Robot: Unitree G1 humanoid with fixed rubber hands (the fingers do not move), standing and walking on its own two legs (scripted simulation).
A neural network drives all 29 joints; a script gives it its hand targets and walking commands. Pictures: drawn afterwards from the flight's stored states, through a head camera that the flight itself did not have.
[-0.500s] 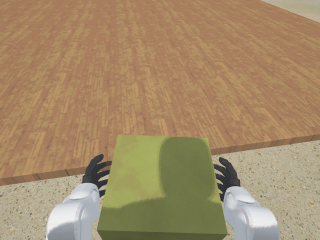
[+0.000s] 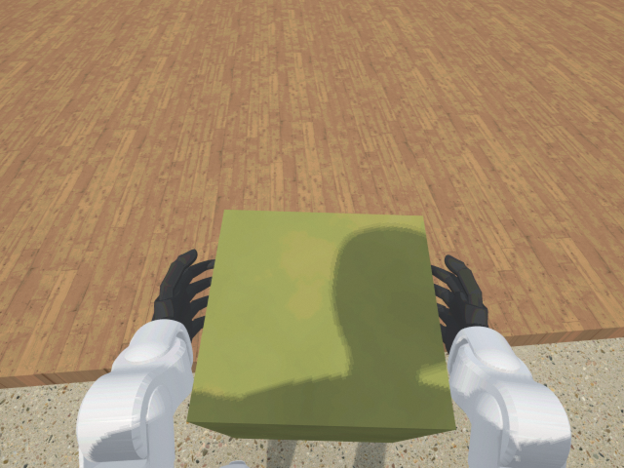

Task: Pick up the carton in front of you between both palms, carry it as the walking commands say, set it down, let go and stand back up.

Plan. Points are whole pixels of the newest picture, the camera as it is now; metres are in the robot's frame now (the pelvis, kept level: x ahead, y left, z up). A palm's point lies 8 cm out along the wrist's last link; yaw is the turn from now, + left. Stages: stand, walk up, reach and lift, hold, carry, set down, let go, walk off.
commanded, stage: carry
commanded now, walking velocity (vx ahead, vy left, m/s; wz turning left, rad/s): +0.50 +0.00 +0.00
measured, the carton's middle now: (318, 340) +0.27 +0.01 +0.06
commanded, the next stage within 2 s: none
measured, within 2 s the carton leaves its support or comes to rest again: neither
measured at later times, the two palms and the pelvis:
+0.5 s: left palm (245, 133) +0.68 +0.16 +0.07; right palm (403, 144) +0.66 -0.13 +0.08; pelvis +0.31 +0.05 -0.01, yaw -2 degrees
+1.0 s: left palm (267, 46) +1.06 +0.17 +0.09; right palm (385, 52) +1.07 -0.14 +0.08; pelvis +0.72 +0.00 -0.02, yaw -4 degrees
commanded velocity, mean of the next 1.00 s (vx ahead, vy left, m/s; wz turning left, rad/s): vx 0.50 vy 0.00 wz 0.00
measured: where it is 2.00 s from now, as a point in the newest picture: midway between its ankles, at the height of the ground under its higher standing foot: (327, 202)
